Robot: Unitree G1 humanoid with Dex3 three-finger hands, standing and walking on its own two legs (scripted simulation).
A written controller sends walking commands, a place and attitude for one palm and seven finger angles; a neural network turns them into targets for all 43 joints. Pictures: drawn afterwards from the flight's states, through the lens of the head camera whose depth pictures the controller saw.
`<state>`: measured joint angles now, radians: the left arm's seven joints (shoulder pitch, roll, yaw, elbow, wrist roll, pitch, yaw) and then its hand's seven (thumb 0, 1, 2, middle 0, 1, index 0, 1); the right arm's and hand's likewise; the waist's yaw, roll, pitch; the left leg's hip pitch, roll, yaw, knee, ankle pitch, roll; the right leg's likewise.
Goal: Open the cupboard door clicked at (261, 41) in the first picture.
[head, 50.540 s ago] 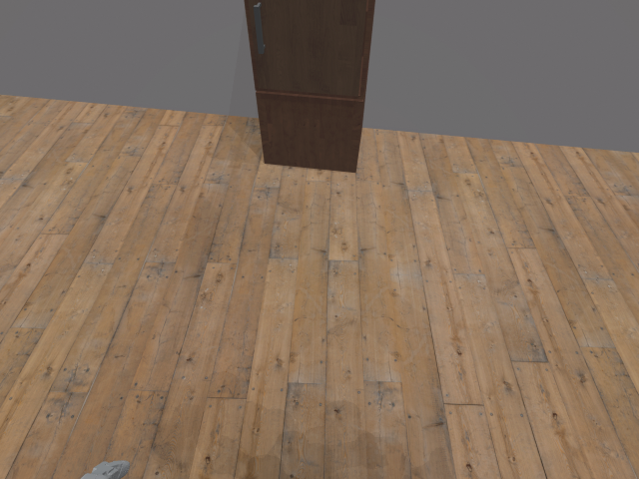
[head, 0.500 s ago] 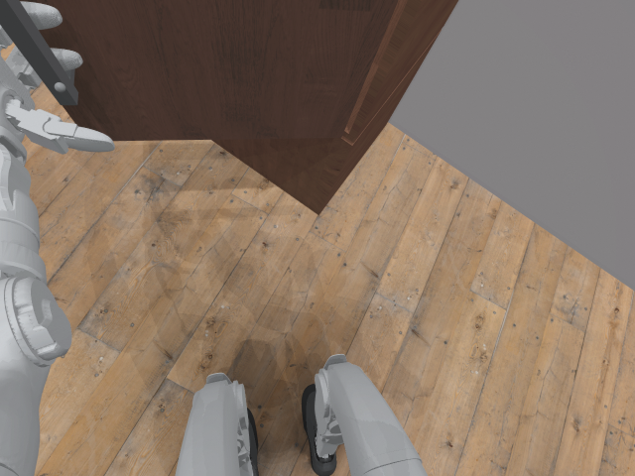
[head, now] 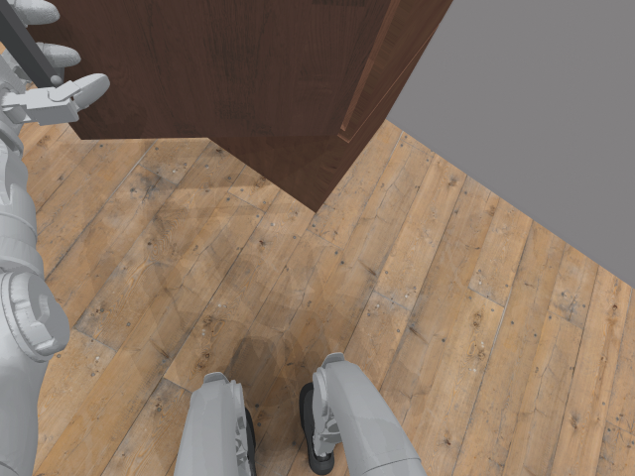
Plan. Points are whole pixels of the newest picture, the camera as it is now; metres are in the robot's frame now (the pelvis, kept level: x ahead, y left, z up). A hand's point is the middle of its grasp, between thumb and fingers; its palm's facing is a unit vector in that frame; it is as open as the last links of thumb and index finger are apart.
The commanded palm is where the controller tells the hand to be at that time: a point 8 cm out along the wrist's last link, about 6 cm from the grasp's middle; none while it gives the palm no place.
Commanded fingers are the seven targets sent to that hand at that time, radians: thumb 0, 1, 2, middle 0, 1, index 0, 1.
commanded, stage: close the thumb around the handle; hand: left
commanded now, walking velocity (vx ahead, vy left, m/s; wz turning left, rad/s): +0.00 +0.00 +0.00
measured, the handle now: (22, 29) +0.60 +0.25 +0.05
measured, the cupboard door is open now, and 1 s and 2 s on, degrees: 41 62 82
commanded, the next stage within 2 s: pull the door open along its arc in 0.30 s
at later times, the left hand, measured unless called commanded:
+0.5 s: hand (55, 81) +0.55 +0.23 +0.03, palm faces +0.03 -1.00 -0.03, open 5.4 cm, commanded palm +0.52 +0.25 +0.04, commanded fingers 0.00 0.90 0.90 -0.40 -1.35 -0.40 -1.35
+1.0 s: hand (95, 201) +0.42 +0.18 +0.04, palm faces +0.22 -0.97 +0.04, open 5.7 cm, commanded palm +0.35 +0.24 +0.04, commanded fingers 0.00 0.90 0.90 -0.40 -1.35 -0.40 -1.35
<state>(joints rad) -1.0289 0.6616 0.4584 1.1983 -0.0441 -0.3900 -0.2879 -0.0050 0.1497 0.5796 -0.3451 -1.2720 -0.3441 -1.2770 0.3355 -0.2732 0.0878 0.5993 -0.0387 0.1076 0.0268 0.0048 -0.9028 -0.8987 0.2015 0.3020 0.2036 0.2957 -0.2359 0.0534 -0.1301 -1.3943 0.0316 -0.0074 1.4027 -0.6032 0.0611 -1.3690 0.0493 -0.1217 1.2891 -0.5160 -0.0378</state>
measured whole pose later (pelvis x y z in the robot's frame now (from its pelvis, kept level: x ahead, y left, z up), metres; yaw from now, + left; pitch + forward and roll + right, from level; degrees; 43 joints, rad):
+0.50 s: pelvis +0.00 +0.00 +0.00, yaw +0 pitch +34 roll -6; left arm -1.01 0.65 0.46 1.19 -0.05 -0.39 -0.29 0.01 0.78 0.83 -0.38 -1.35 -0.37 -1.35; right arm 0.33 -0.28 0.08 0.60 -0.04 0.10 0.03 0.00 -0.90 -0.90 0.20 0.30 0.20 0.30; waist -0.23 0.05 -0.13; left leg -1.38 0.03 0.00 1.39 -0.61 0.06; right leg -1.36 0.05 -0.11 1.28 -0.52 -0.04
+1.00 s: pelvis +0.03 +0.01 +0.04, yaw +0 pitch +28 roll -3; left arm -0.26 0.16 0.24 0.51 -0.16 -0.48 0.06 0.01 0.73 0.76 -0.34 -1.30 -0.38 -1.35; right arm 0.27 -0.24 0.01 0.53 -0.02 0.06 0.07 0.01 -0.90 -0.90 0.20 0.30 0.20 0.30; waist -0.10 0.03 -0.19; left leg -1.12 0.01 0.06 1.23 -0.59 0.06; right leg -1.14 0.05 -0.04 1.16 -0.52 -0.02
